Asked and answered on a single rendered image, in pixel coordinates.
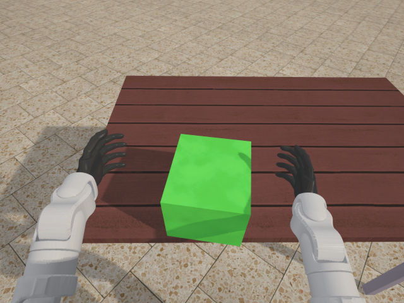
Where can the table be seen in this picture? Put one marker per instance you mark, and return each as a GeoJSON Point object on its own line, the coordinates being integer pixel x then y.
{"type": "Point", "coordinates": [351, 128]}

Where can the left robot forearm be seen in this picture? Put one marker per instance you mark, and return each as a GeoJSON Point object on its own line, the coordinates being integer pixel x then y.
{"type": "Point", "coordinates": [51, 265]}

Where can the carton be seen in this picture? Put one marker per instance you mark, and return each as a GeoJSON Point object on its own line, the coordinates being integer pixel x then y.
{"type": "Point", "coordinates": [207, 196]}

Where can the left robot hand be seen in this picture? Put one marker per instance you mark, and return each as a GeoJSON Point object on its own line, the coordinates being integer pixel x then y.
{"type": "Point", "coordinates": [94, 159]}

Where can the right robot forearm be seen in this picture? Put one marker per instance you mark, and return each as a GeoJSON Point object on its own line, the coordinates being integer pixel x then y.
{"type": "Point", "coordinates": [324, 256]}

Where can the right robot hand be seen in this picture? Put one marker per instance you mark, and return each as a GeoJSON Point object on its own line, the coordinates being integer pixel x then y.
{"type": "Point", "coordinates": [303, 179]}

